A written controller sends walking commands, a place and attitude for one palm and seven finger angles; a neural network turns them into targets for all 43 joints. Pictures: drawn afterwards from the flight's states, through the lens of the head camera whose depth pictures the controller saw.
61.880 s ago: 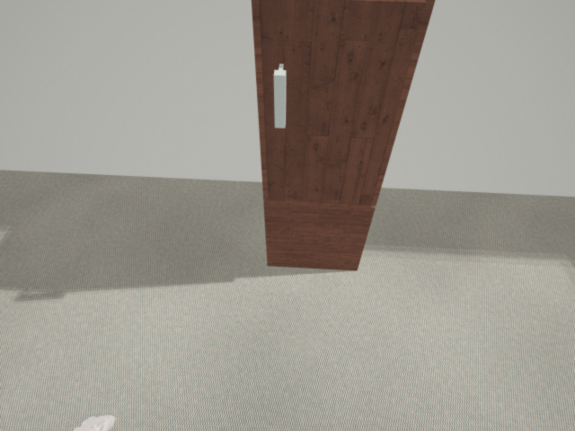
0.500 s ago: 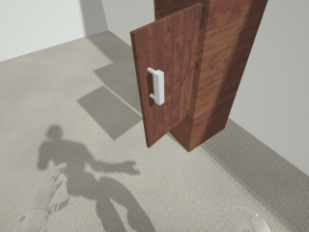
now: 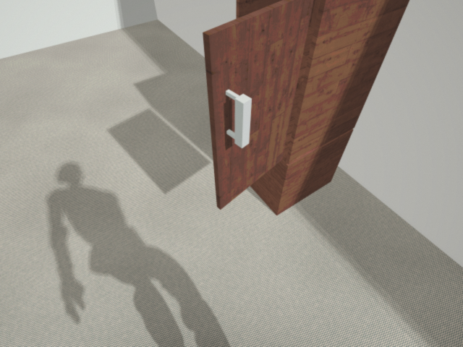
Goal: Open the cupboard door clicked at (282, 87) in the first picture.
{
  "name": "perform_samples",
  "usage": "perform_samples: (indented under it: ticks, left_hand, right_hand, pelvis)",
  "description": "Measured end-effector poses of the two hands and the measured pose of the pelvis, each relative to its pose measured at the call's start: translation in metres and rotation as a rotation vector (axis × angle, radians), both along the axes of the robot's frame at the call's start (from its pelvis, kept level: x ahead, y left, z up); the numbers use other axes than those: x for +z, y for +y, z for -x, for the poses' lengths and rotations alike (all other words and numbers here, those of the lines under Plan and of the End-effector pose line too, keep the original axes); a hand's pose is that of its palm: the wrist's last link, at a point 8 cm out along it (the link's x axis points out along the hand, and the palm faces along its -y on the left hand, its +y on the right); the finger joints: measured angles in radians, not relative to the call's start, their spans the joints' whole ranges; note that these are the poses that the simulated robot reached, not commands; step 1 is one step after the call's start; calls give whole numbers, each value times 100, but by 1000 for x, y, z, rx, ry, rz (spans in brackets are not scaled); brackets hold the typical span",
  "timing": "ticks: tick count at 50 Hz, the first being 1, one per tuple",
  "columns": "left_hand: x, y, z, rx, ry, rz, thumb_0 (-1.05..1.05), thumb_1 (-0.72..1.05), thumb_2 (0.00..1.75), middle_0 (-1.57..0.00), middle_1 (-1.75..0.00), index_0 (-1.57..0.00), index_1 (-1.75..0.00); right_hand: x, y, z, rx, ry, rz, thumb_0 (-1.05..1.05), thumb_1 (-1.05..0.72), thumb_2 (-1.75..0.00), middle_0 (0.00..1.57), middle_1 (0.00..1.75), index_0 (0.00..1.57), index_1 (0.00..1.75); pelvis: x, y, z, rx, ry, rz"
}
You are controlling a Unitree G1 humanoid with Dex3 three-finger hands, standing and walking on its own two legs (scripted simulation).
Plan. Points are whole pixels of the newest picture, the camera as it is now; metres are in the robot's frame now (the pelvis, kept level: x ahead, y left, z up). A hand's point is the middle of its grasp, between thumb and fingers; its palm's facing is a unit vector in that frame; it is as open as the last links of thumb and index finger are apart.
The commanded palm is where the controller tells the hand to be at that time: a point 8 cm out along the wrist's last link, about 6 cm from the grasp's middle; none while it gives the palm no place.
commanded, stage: let the arm hang, fingers relaxed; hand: left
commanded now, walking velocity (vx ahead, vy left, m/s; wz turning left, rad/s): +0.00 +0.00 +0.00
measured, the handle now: (236, 118) +0.60 +0.03 +0.04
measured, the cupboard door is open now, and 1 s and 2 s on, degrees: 100 100 100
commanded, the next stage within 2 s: look to check the result in 0.46 s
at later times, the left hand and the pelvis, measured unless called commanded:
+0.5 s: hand out of the picture +0.01 +0.14 -0.18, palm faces +0.05 -0.98 -0.18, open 7.4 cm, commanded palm none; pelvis +0.02 -0.02 +0.00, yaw +0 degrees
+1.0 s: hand out of the picture +0.01 +0.13 -0.17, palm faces +0.06 -0.98 -0.18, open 7.4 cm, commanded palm none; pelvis +0.03 -0.03 +0.00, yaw +0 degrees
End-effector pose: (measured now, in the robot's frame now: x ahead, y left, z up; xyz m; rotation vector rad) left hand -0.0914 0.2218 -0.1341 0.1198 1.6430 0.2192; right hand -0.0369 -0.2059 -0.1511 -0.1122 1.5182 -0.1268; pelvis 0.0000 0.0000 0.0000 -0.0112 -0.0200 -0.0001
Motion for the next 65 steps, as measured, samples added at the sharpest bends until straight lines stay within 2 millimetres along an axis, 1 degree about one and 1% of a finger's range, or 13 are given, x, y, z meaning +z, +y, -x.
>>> perform_samples:
  ticks: [3,6,12,16,22,29,35,40,45,53,65]
  left_hand:
    - [-1,-1,-13,-10,-39,-8,1,91,90,-20,-30,-19,-30]
    - [-4,-5,-31,-22,-93,-6,1,91,90,-20,-29,-19,-30]
    - [-10,-19,-72,-44,-203,18,1,91,90,-20,-29,-19,-30]
    - [-12,-28,-91,-63,-238,32,1,91,90,-20,-30,-19,-30]
    - [-12,-29,-96,-58,-233,28,2,92,90,-20,-30,-20,-30]
    - [-10,-31,-89,-44,-200,19,1,91,90,-20,-30,-19,-30]
    - [-9,-35,-83,-35,-169,16,1,91,90,-20,-30,-19,-30]
    - [-9,-39,-82,-29,-162,18,1,91,90,-20,-30,-19,-30]
    - [-9,-43,-86,-27,-167,20,1,91,90,-20,-30,-19,-30]
    - [-9,-49,-97,-31,-183,21,1,91,90,-20,-30,-19,-30]
    - [-9,-51,-110,-38,-206,13,1,91,90,-20,-30,-19,-30]
  right_hand:
    - [-4,6,-6,-8,-26,-21,0,-91,-90,20,30,20,30]
    - [-6,9,-13,-13,-55,-33,0,-91,-90,20,30,20,30]
    - [-6,2,-19,-18,-76,-22,1,-92,-90,20,30,20,30]
    - [-4,-5,-21,-27,-85,-9,0,-92,-90,20,30,20,30]
    - [-2,-13,-21,-29,-70,3,0,-91,-90,20,30,20,30]
    - [-2,-19,-23,-19,-44,4,0,-91,-90,20,30,20,30]
    - [-2,-23,-32,-13,-46,4,0,-91,-90,20,30,20,30]
    - [-2,-26,-42,-5,-60,4,0,-91,-90,20,30,20,30]
    - [-3,-31,-51,4,-69,9,0,-92,-90,20,30,20,30]
    - [-2,-39,-60,3,-81,18,0,-92,-90,20,30,20,30]
    - [-2,-44,-63,-3,-78,18,0,-91,-90,20,30,20,30]
  pelvis:
    - [0,-1,-1,-4,-3,-4]
    - [0,-2,-2,-7,-6,-7]
    - [-1,-6,-6,-11,-10,-12]
    - [-1,-9,-9,-13,-11,-13]
    - [0,-15,-14,-11,-12,-13]
    - [0,-20,-18,-7,-11,-13]
    - [0,-23,-23,-7,-11,-14]
    - [0,-26,-26,-5,-11,-16]
    - [0,-29,-30,-4,-11,-17]
    - [1,-34,-35,-5,-10,-20]
    - [0,-40,-41,-7,-12,-22]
